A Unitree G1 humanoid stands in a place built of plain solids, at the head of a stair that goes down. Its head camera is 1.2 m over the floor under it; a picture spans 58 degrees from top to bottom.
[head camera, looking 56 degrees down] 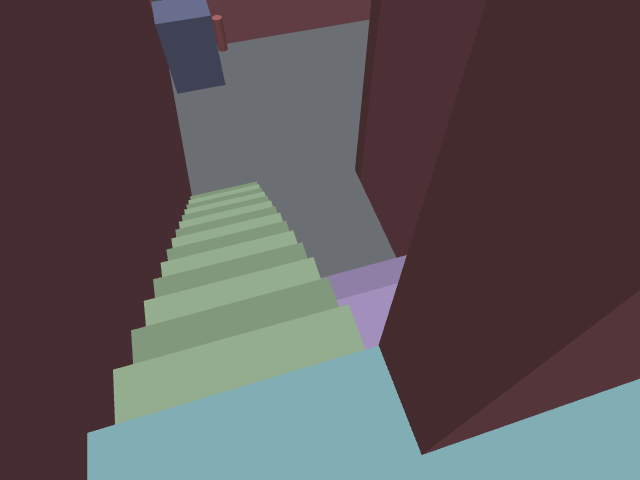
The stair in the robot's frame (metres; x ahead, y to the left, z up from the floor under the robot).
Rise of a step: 0.19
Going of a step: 0.23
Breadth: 0.80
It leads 17 degrees to the left of straight ahead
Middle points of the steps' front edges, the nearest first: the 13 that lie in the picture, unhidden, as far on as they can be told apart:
0.33 0.22 0.00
0.55 0.28 -0.19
0.76 0.35 -0.38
0.98 0.41 -0.58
1.20 0.48 -0.77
1.42 0.55 -0.97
1.63 0.61 -1.16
1.85 0.68 -1.36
2.07 0.74 -1.55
2.29 0.81 -1.75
2.51 0.88 -1.94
2.72 0.94 -2.14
2.94 1.01 -2.33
